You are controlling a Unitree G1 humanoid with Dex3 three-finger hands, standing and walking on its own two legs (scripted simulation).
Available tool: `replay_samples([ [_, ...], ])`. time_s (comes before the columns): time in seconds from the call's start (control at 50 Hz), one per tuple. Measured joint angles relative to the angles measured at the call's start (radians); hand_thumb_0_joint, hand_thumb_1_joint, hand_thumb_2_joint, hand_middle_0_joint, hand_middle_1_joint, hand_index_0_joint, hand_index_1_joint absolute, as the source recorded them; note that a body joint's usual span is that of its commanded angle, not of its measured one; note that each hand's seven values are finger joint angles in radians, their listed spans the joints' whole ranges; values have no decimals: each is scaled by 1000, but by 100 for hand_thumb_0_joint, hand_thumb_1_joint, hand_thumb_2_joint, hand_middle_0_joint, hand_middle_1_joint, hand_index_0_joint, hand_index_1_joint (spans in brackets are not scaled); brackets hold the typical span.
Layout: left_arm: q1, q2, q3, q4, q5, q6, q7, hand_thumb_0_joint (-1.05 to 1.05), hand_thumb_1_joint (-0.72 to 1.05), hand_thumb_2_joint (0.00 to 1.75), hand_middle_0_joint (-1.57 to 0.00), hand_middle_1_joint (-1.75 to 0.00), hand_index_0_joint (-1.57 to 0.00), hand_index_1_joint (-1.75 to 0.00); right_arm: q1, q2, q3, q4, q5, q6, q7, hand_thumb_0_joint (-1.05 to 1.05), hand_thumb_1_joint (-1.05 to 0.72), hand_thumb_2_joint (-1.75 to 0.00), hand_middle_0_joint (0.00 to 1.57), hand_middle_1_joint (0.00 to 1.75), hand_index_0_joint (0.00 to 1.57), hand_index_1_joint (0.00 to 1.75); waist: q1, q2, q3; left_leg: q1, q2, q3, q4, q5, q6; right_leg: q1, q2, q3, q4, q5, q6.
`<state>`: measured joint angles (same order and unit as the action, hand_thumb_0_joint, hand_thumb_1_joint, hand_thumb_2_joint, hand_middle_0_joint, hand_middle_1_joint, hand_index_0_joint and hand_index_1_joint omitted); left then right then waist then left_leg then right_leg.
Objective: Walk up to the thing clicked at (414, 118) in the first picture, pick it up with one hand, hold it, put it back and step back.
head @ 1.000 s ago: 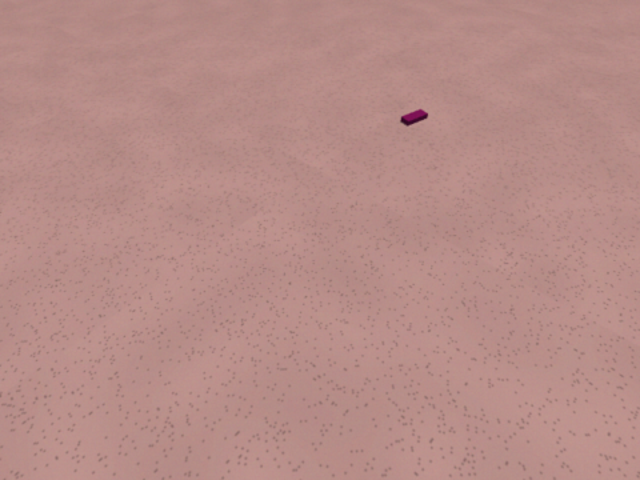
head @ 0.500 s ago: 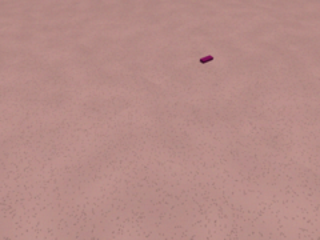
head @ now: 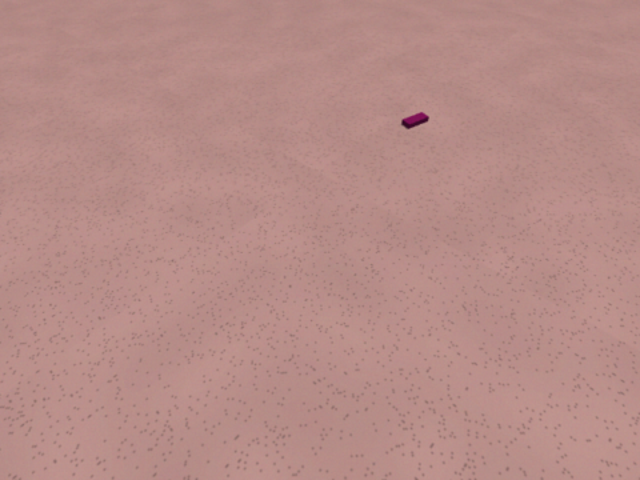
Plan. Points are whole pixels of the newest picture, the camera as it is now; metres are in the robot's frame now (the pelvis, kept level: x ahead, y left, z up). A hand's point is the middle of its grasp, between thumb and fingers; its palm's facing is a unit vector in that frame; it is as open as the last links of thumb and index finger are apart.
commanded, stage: stand
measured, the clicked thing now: (415, 120) +2.08 -0.55 -0.77
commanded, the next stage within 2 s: walk up in 0.12 s
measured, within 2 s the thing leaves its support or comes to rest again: neither
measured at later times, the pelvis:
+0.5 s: pelvis +0.07 -0.08 -0.03, yaw -7 degrees
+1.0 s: pelvis +0.28 -0.09 -0.02, yaw -13 degrees
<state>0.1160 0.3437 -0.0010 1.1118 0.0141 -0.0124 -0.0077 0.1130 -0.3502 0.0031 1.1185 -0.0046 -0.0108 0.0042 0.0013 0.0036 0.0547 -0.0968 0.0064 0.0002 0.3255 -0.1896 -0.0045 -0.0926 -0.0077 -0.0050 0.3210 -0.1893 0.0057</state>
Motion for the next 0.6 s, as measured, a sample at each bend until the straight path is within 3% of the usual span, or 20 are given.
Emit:
replay_samples([
  [0.12, 2, 0, 0, 0, 0, 0, 0, 0, 90, 90, -20, -30, -21, -30, -1, 0, 1, -1, 1, 0, 0, 0, -90, -89, 20, 30, 21, 30, 0, 1, 1, 1, -2, -1, -2, 1, 1, -1, -2, -1, 1, -1, 1],
  [0.18, 43, 12, 32, -37, 19, 8, -29, 0, 90, 90, -20, -30, -21, -30, 22, 1, -32, -39, -18, -20, 20, 0, -90, -89, 20, 30, 21, 30, 5, -9, -13, -13, -2, 25, 47, -75, 26, -67, -1, 16, 152, -151, -24],
  [0.22, 71, 27, 49, -52, 28, 20, -44, 1, 90, 90, -20, -30, -21, -30, 48, -7, -52, -75, -25, -42, 26, 0, -90, -89, 21, 30, 21, 30, -6, -9, -22, -13, 8, 41, 50, -62, 38, -158, 5, 22, 337, -221, -31],
  [0.28, 95, 60, 67, -77, 28, 20, -64, 1, 90, 90, -20, -30, -21, -30, 93, -23, -70, -107, -31, -57, 27, 0, -90, -89, 21, 30, 21, 30, -18, -23, -12, 13, 15, 59, 39, -69, 30, -260, -20, 35, 471, -224, -29],
  [0.38, 129, 87, 88, -116, 29, 9, -95, 1, 90, 90, -20, -30, -21, -29, 145, -79, -95, -124, -44, -40, 39, 0, -90, -89, 21, 30, 21, 30, -17, -8, 8, 69, 56, 95, 73, -133, -10, -291, -72, 14, 346, -152, -20],
  [0.42, 143, 95, 94, -129, 31, -5, -95, 1, 90, 90, -20, -30, -21, -29, 157, -100, -101, -130, -43, -28, 39, 0, -90, -89, 21, 30, 21, 30, -17, 6, 13, 60, 83, 100, 167, -209, -8, -264, -68, -4, 286, -59, -14],
  [0.44, 144, 94, 99, -136, 32, -16, -90, 1, 90, 90, -20, -30, -21, -29, 161, -111, -103, -132, -43, -21, 37, 0, -90, -89, 21, 30, 21, 30, -19, 29, 21, 36, 111, 83, 258, -260, 18, -259, -47, -21, 306, -20, -11],
  [0.48, 152, 85, 104, -161, 30, -33, -73, 1, 90, 90, -20, -30, -21, -29, 157, -116, -100, -129, -35, 1, 32, 0, -90, -89, 20, 30, 21, 30, -5, 49, 27, -65, 95, 13, 506, -332, 34, -261, -19, -34, 359, -65, -20],
  [0.54, 168, 55, 86, -181, 15, -35, -63, 0, 90, 90, -20, -30, -21, -29, 138, -116, -88, -136, -19, 6, 38, 1, -91, -89, 20, 30, 21, 30, 15, 64, 35, -206, 57, -3, 725, -270, 38, -204, 5, -32, 303, -77, -44],
  [0.6, 196, 33, 67, -192, 6, -40, -58, 0, 90, 90, -20, -30, -21, -30, 133, -106, -79, -162, -16, -7, 50, 1, -91, -89, 20, 29, 20, 30, 24, 70, 28, -301, 63, 15, 716, -185, 33, -136, 26, -25, 209, -55, -51],
])
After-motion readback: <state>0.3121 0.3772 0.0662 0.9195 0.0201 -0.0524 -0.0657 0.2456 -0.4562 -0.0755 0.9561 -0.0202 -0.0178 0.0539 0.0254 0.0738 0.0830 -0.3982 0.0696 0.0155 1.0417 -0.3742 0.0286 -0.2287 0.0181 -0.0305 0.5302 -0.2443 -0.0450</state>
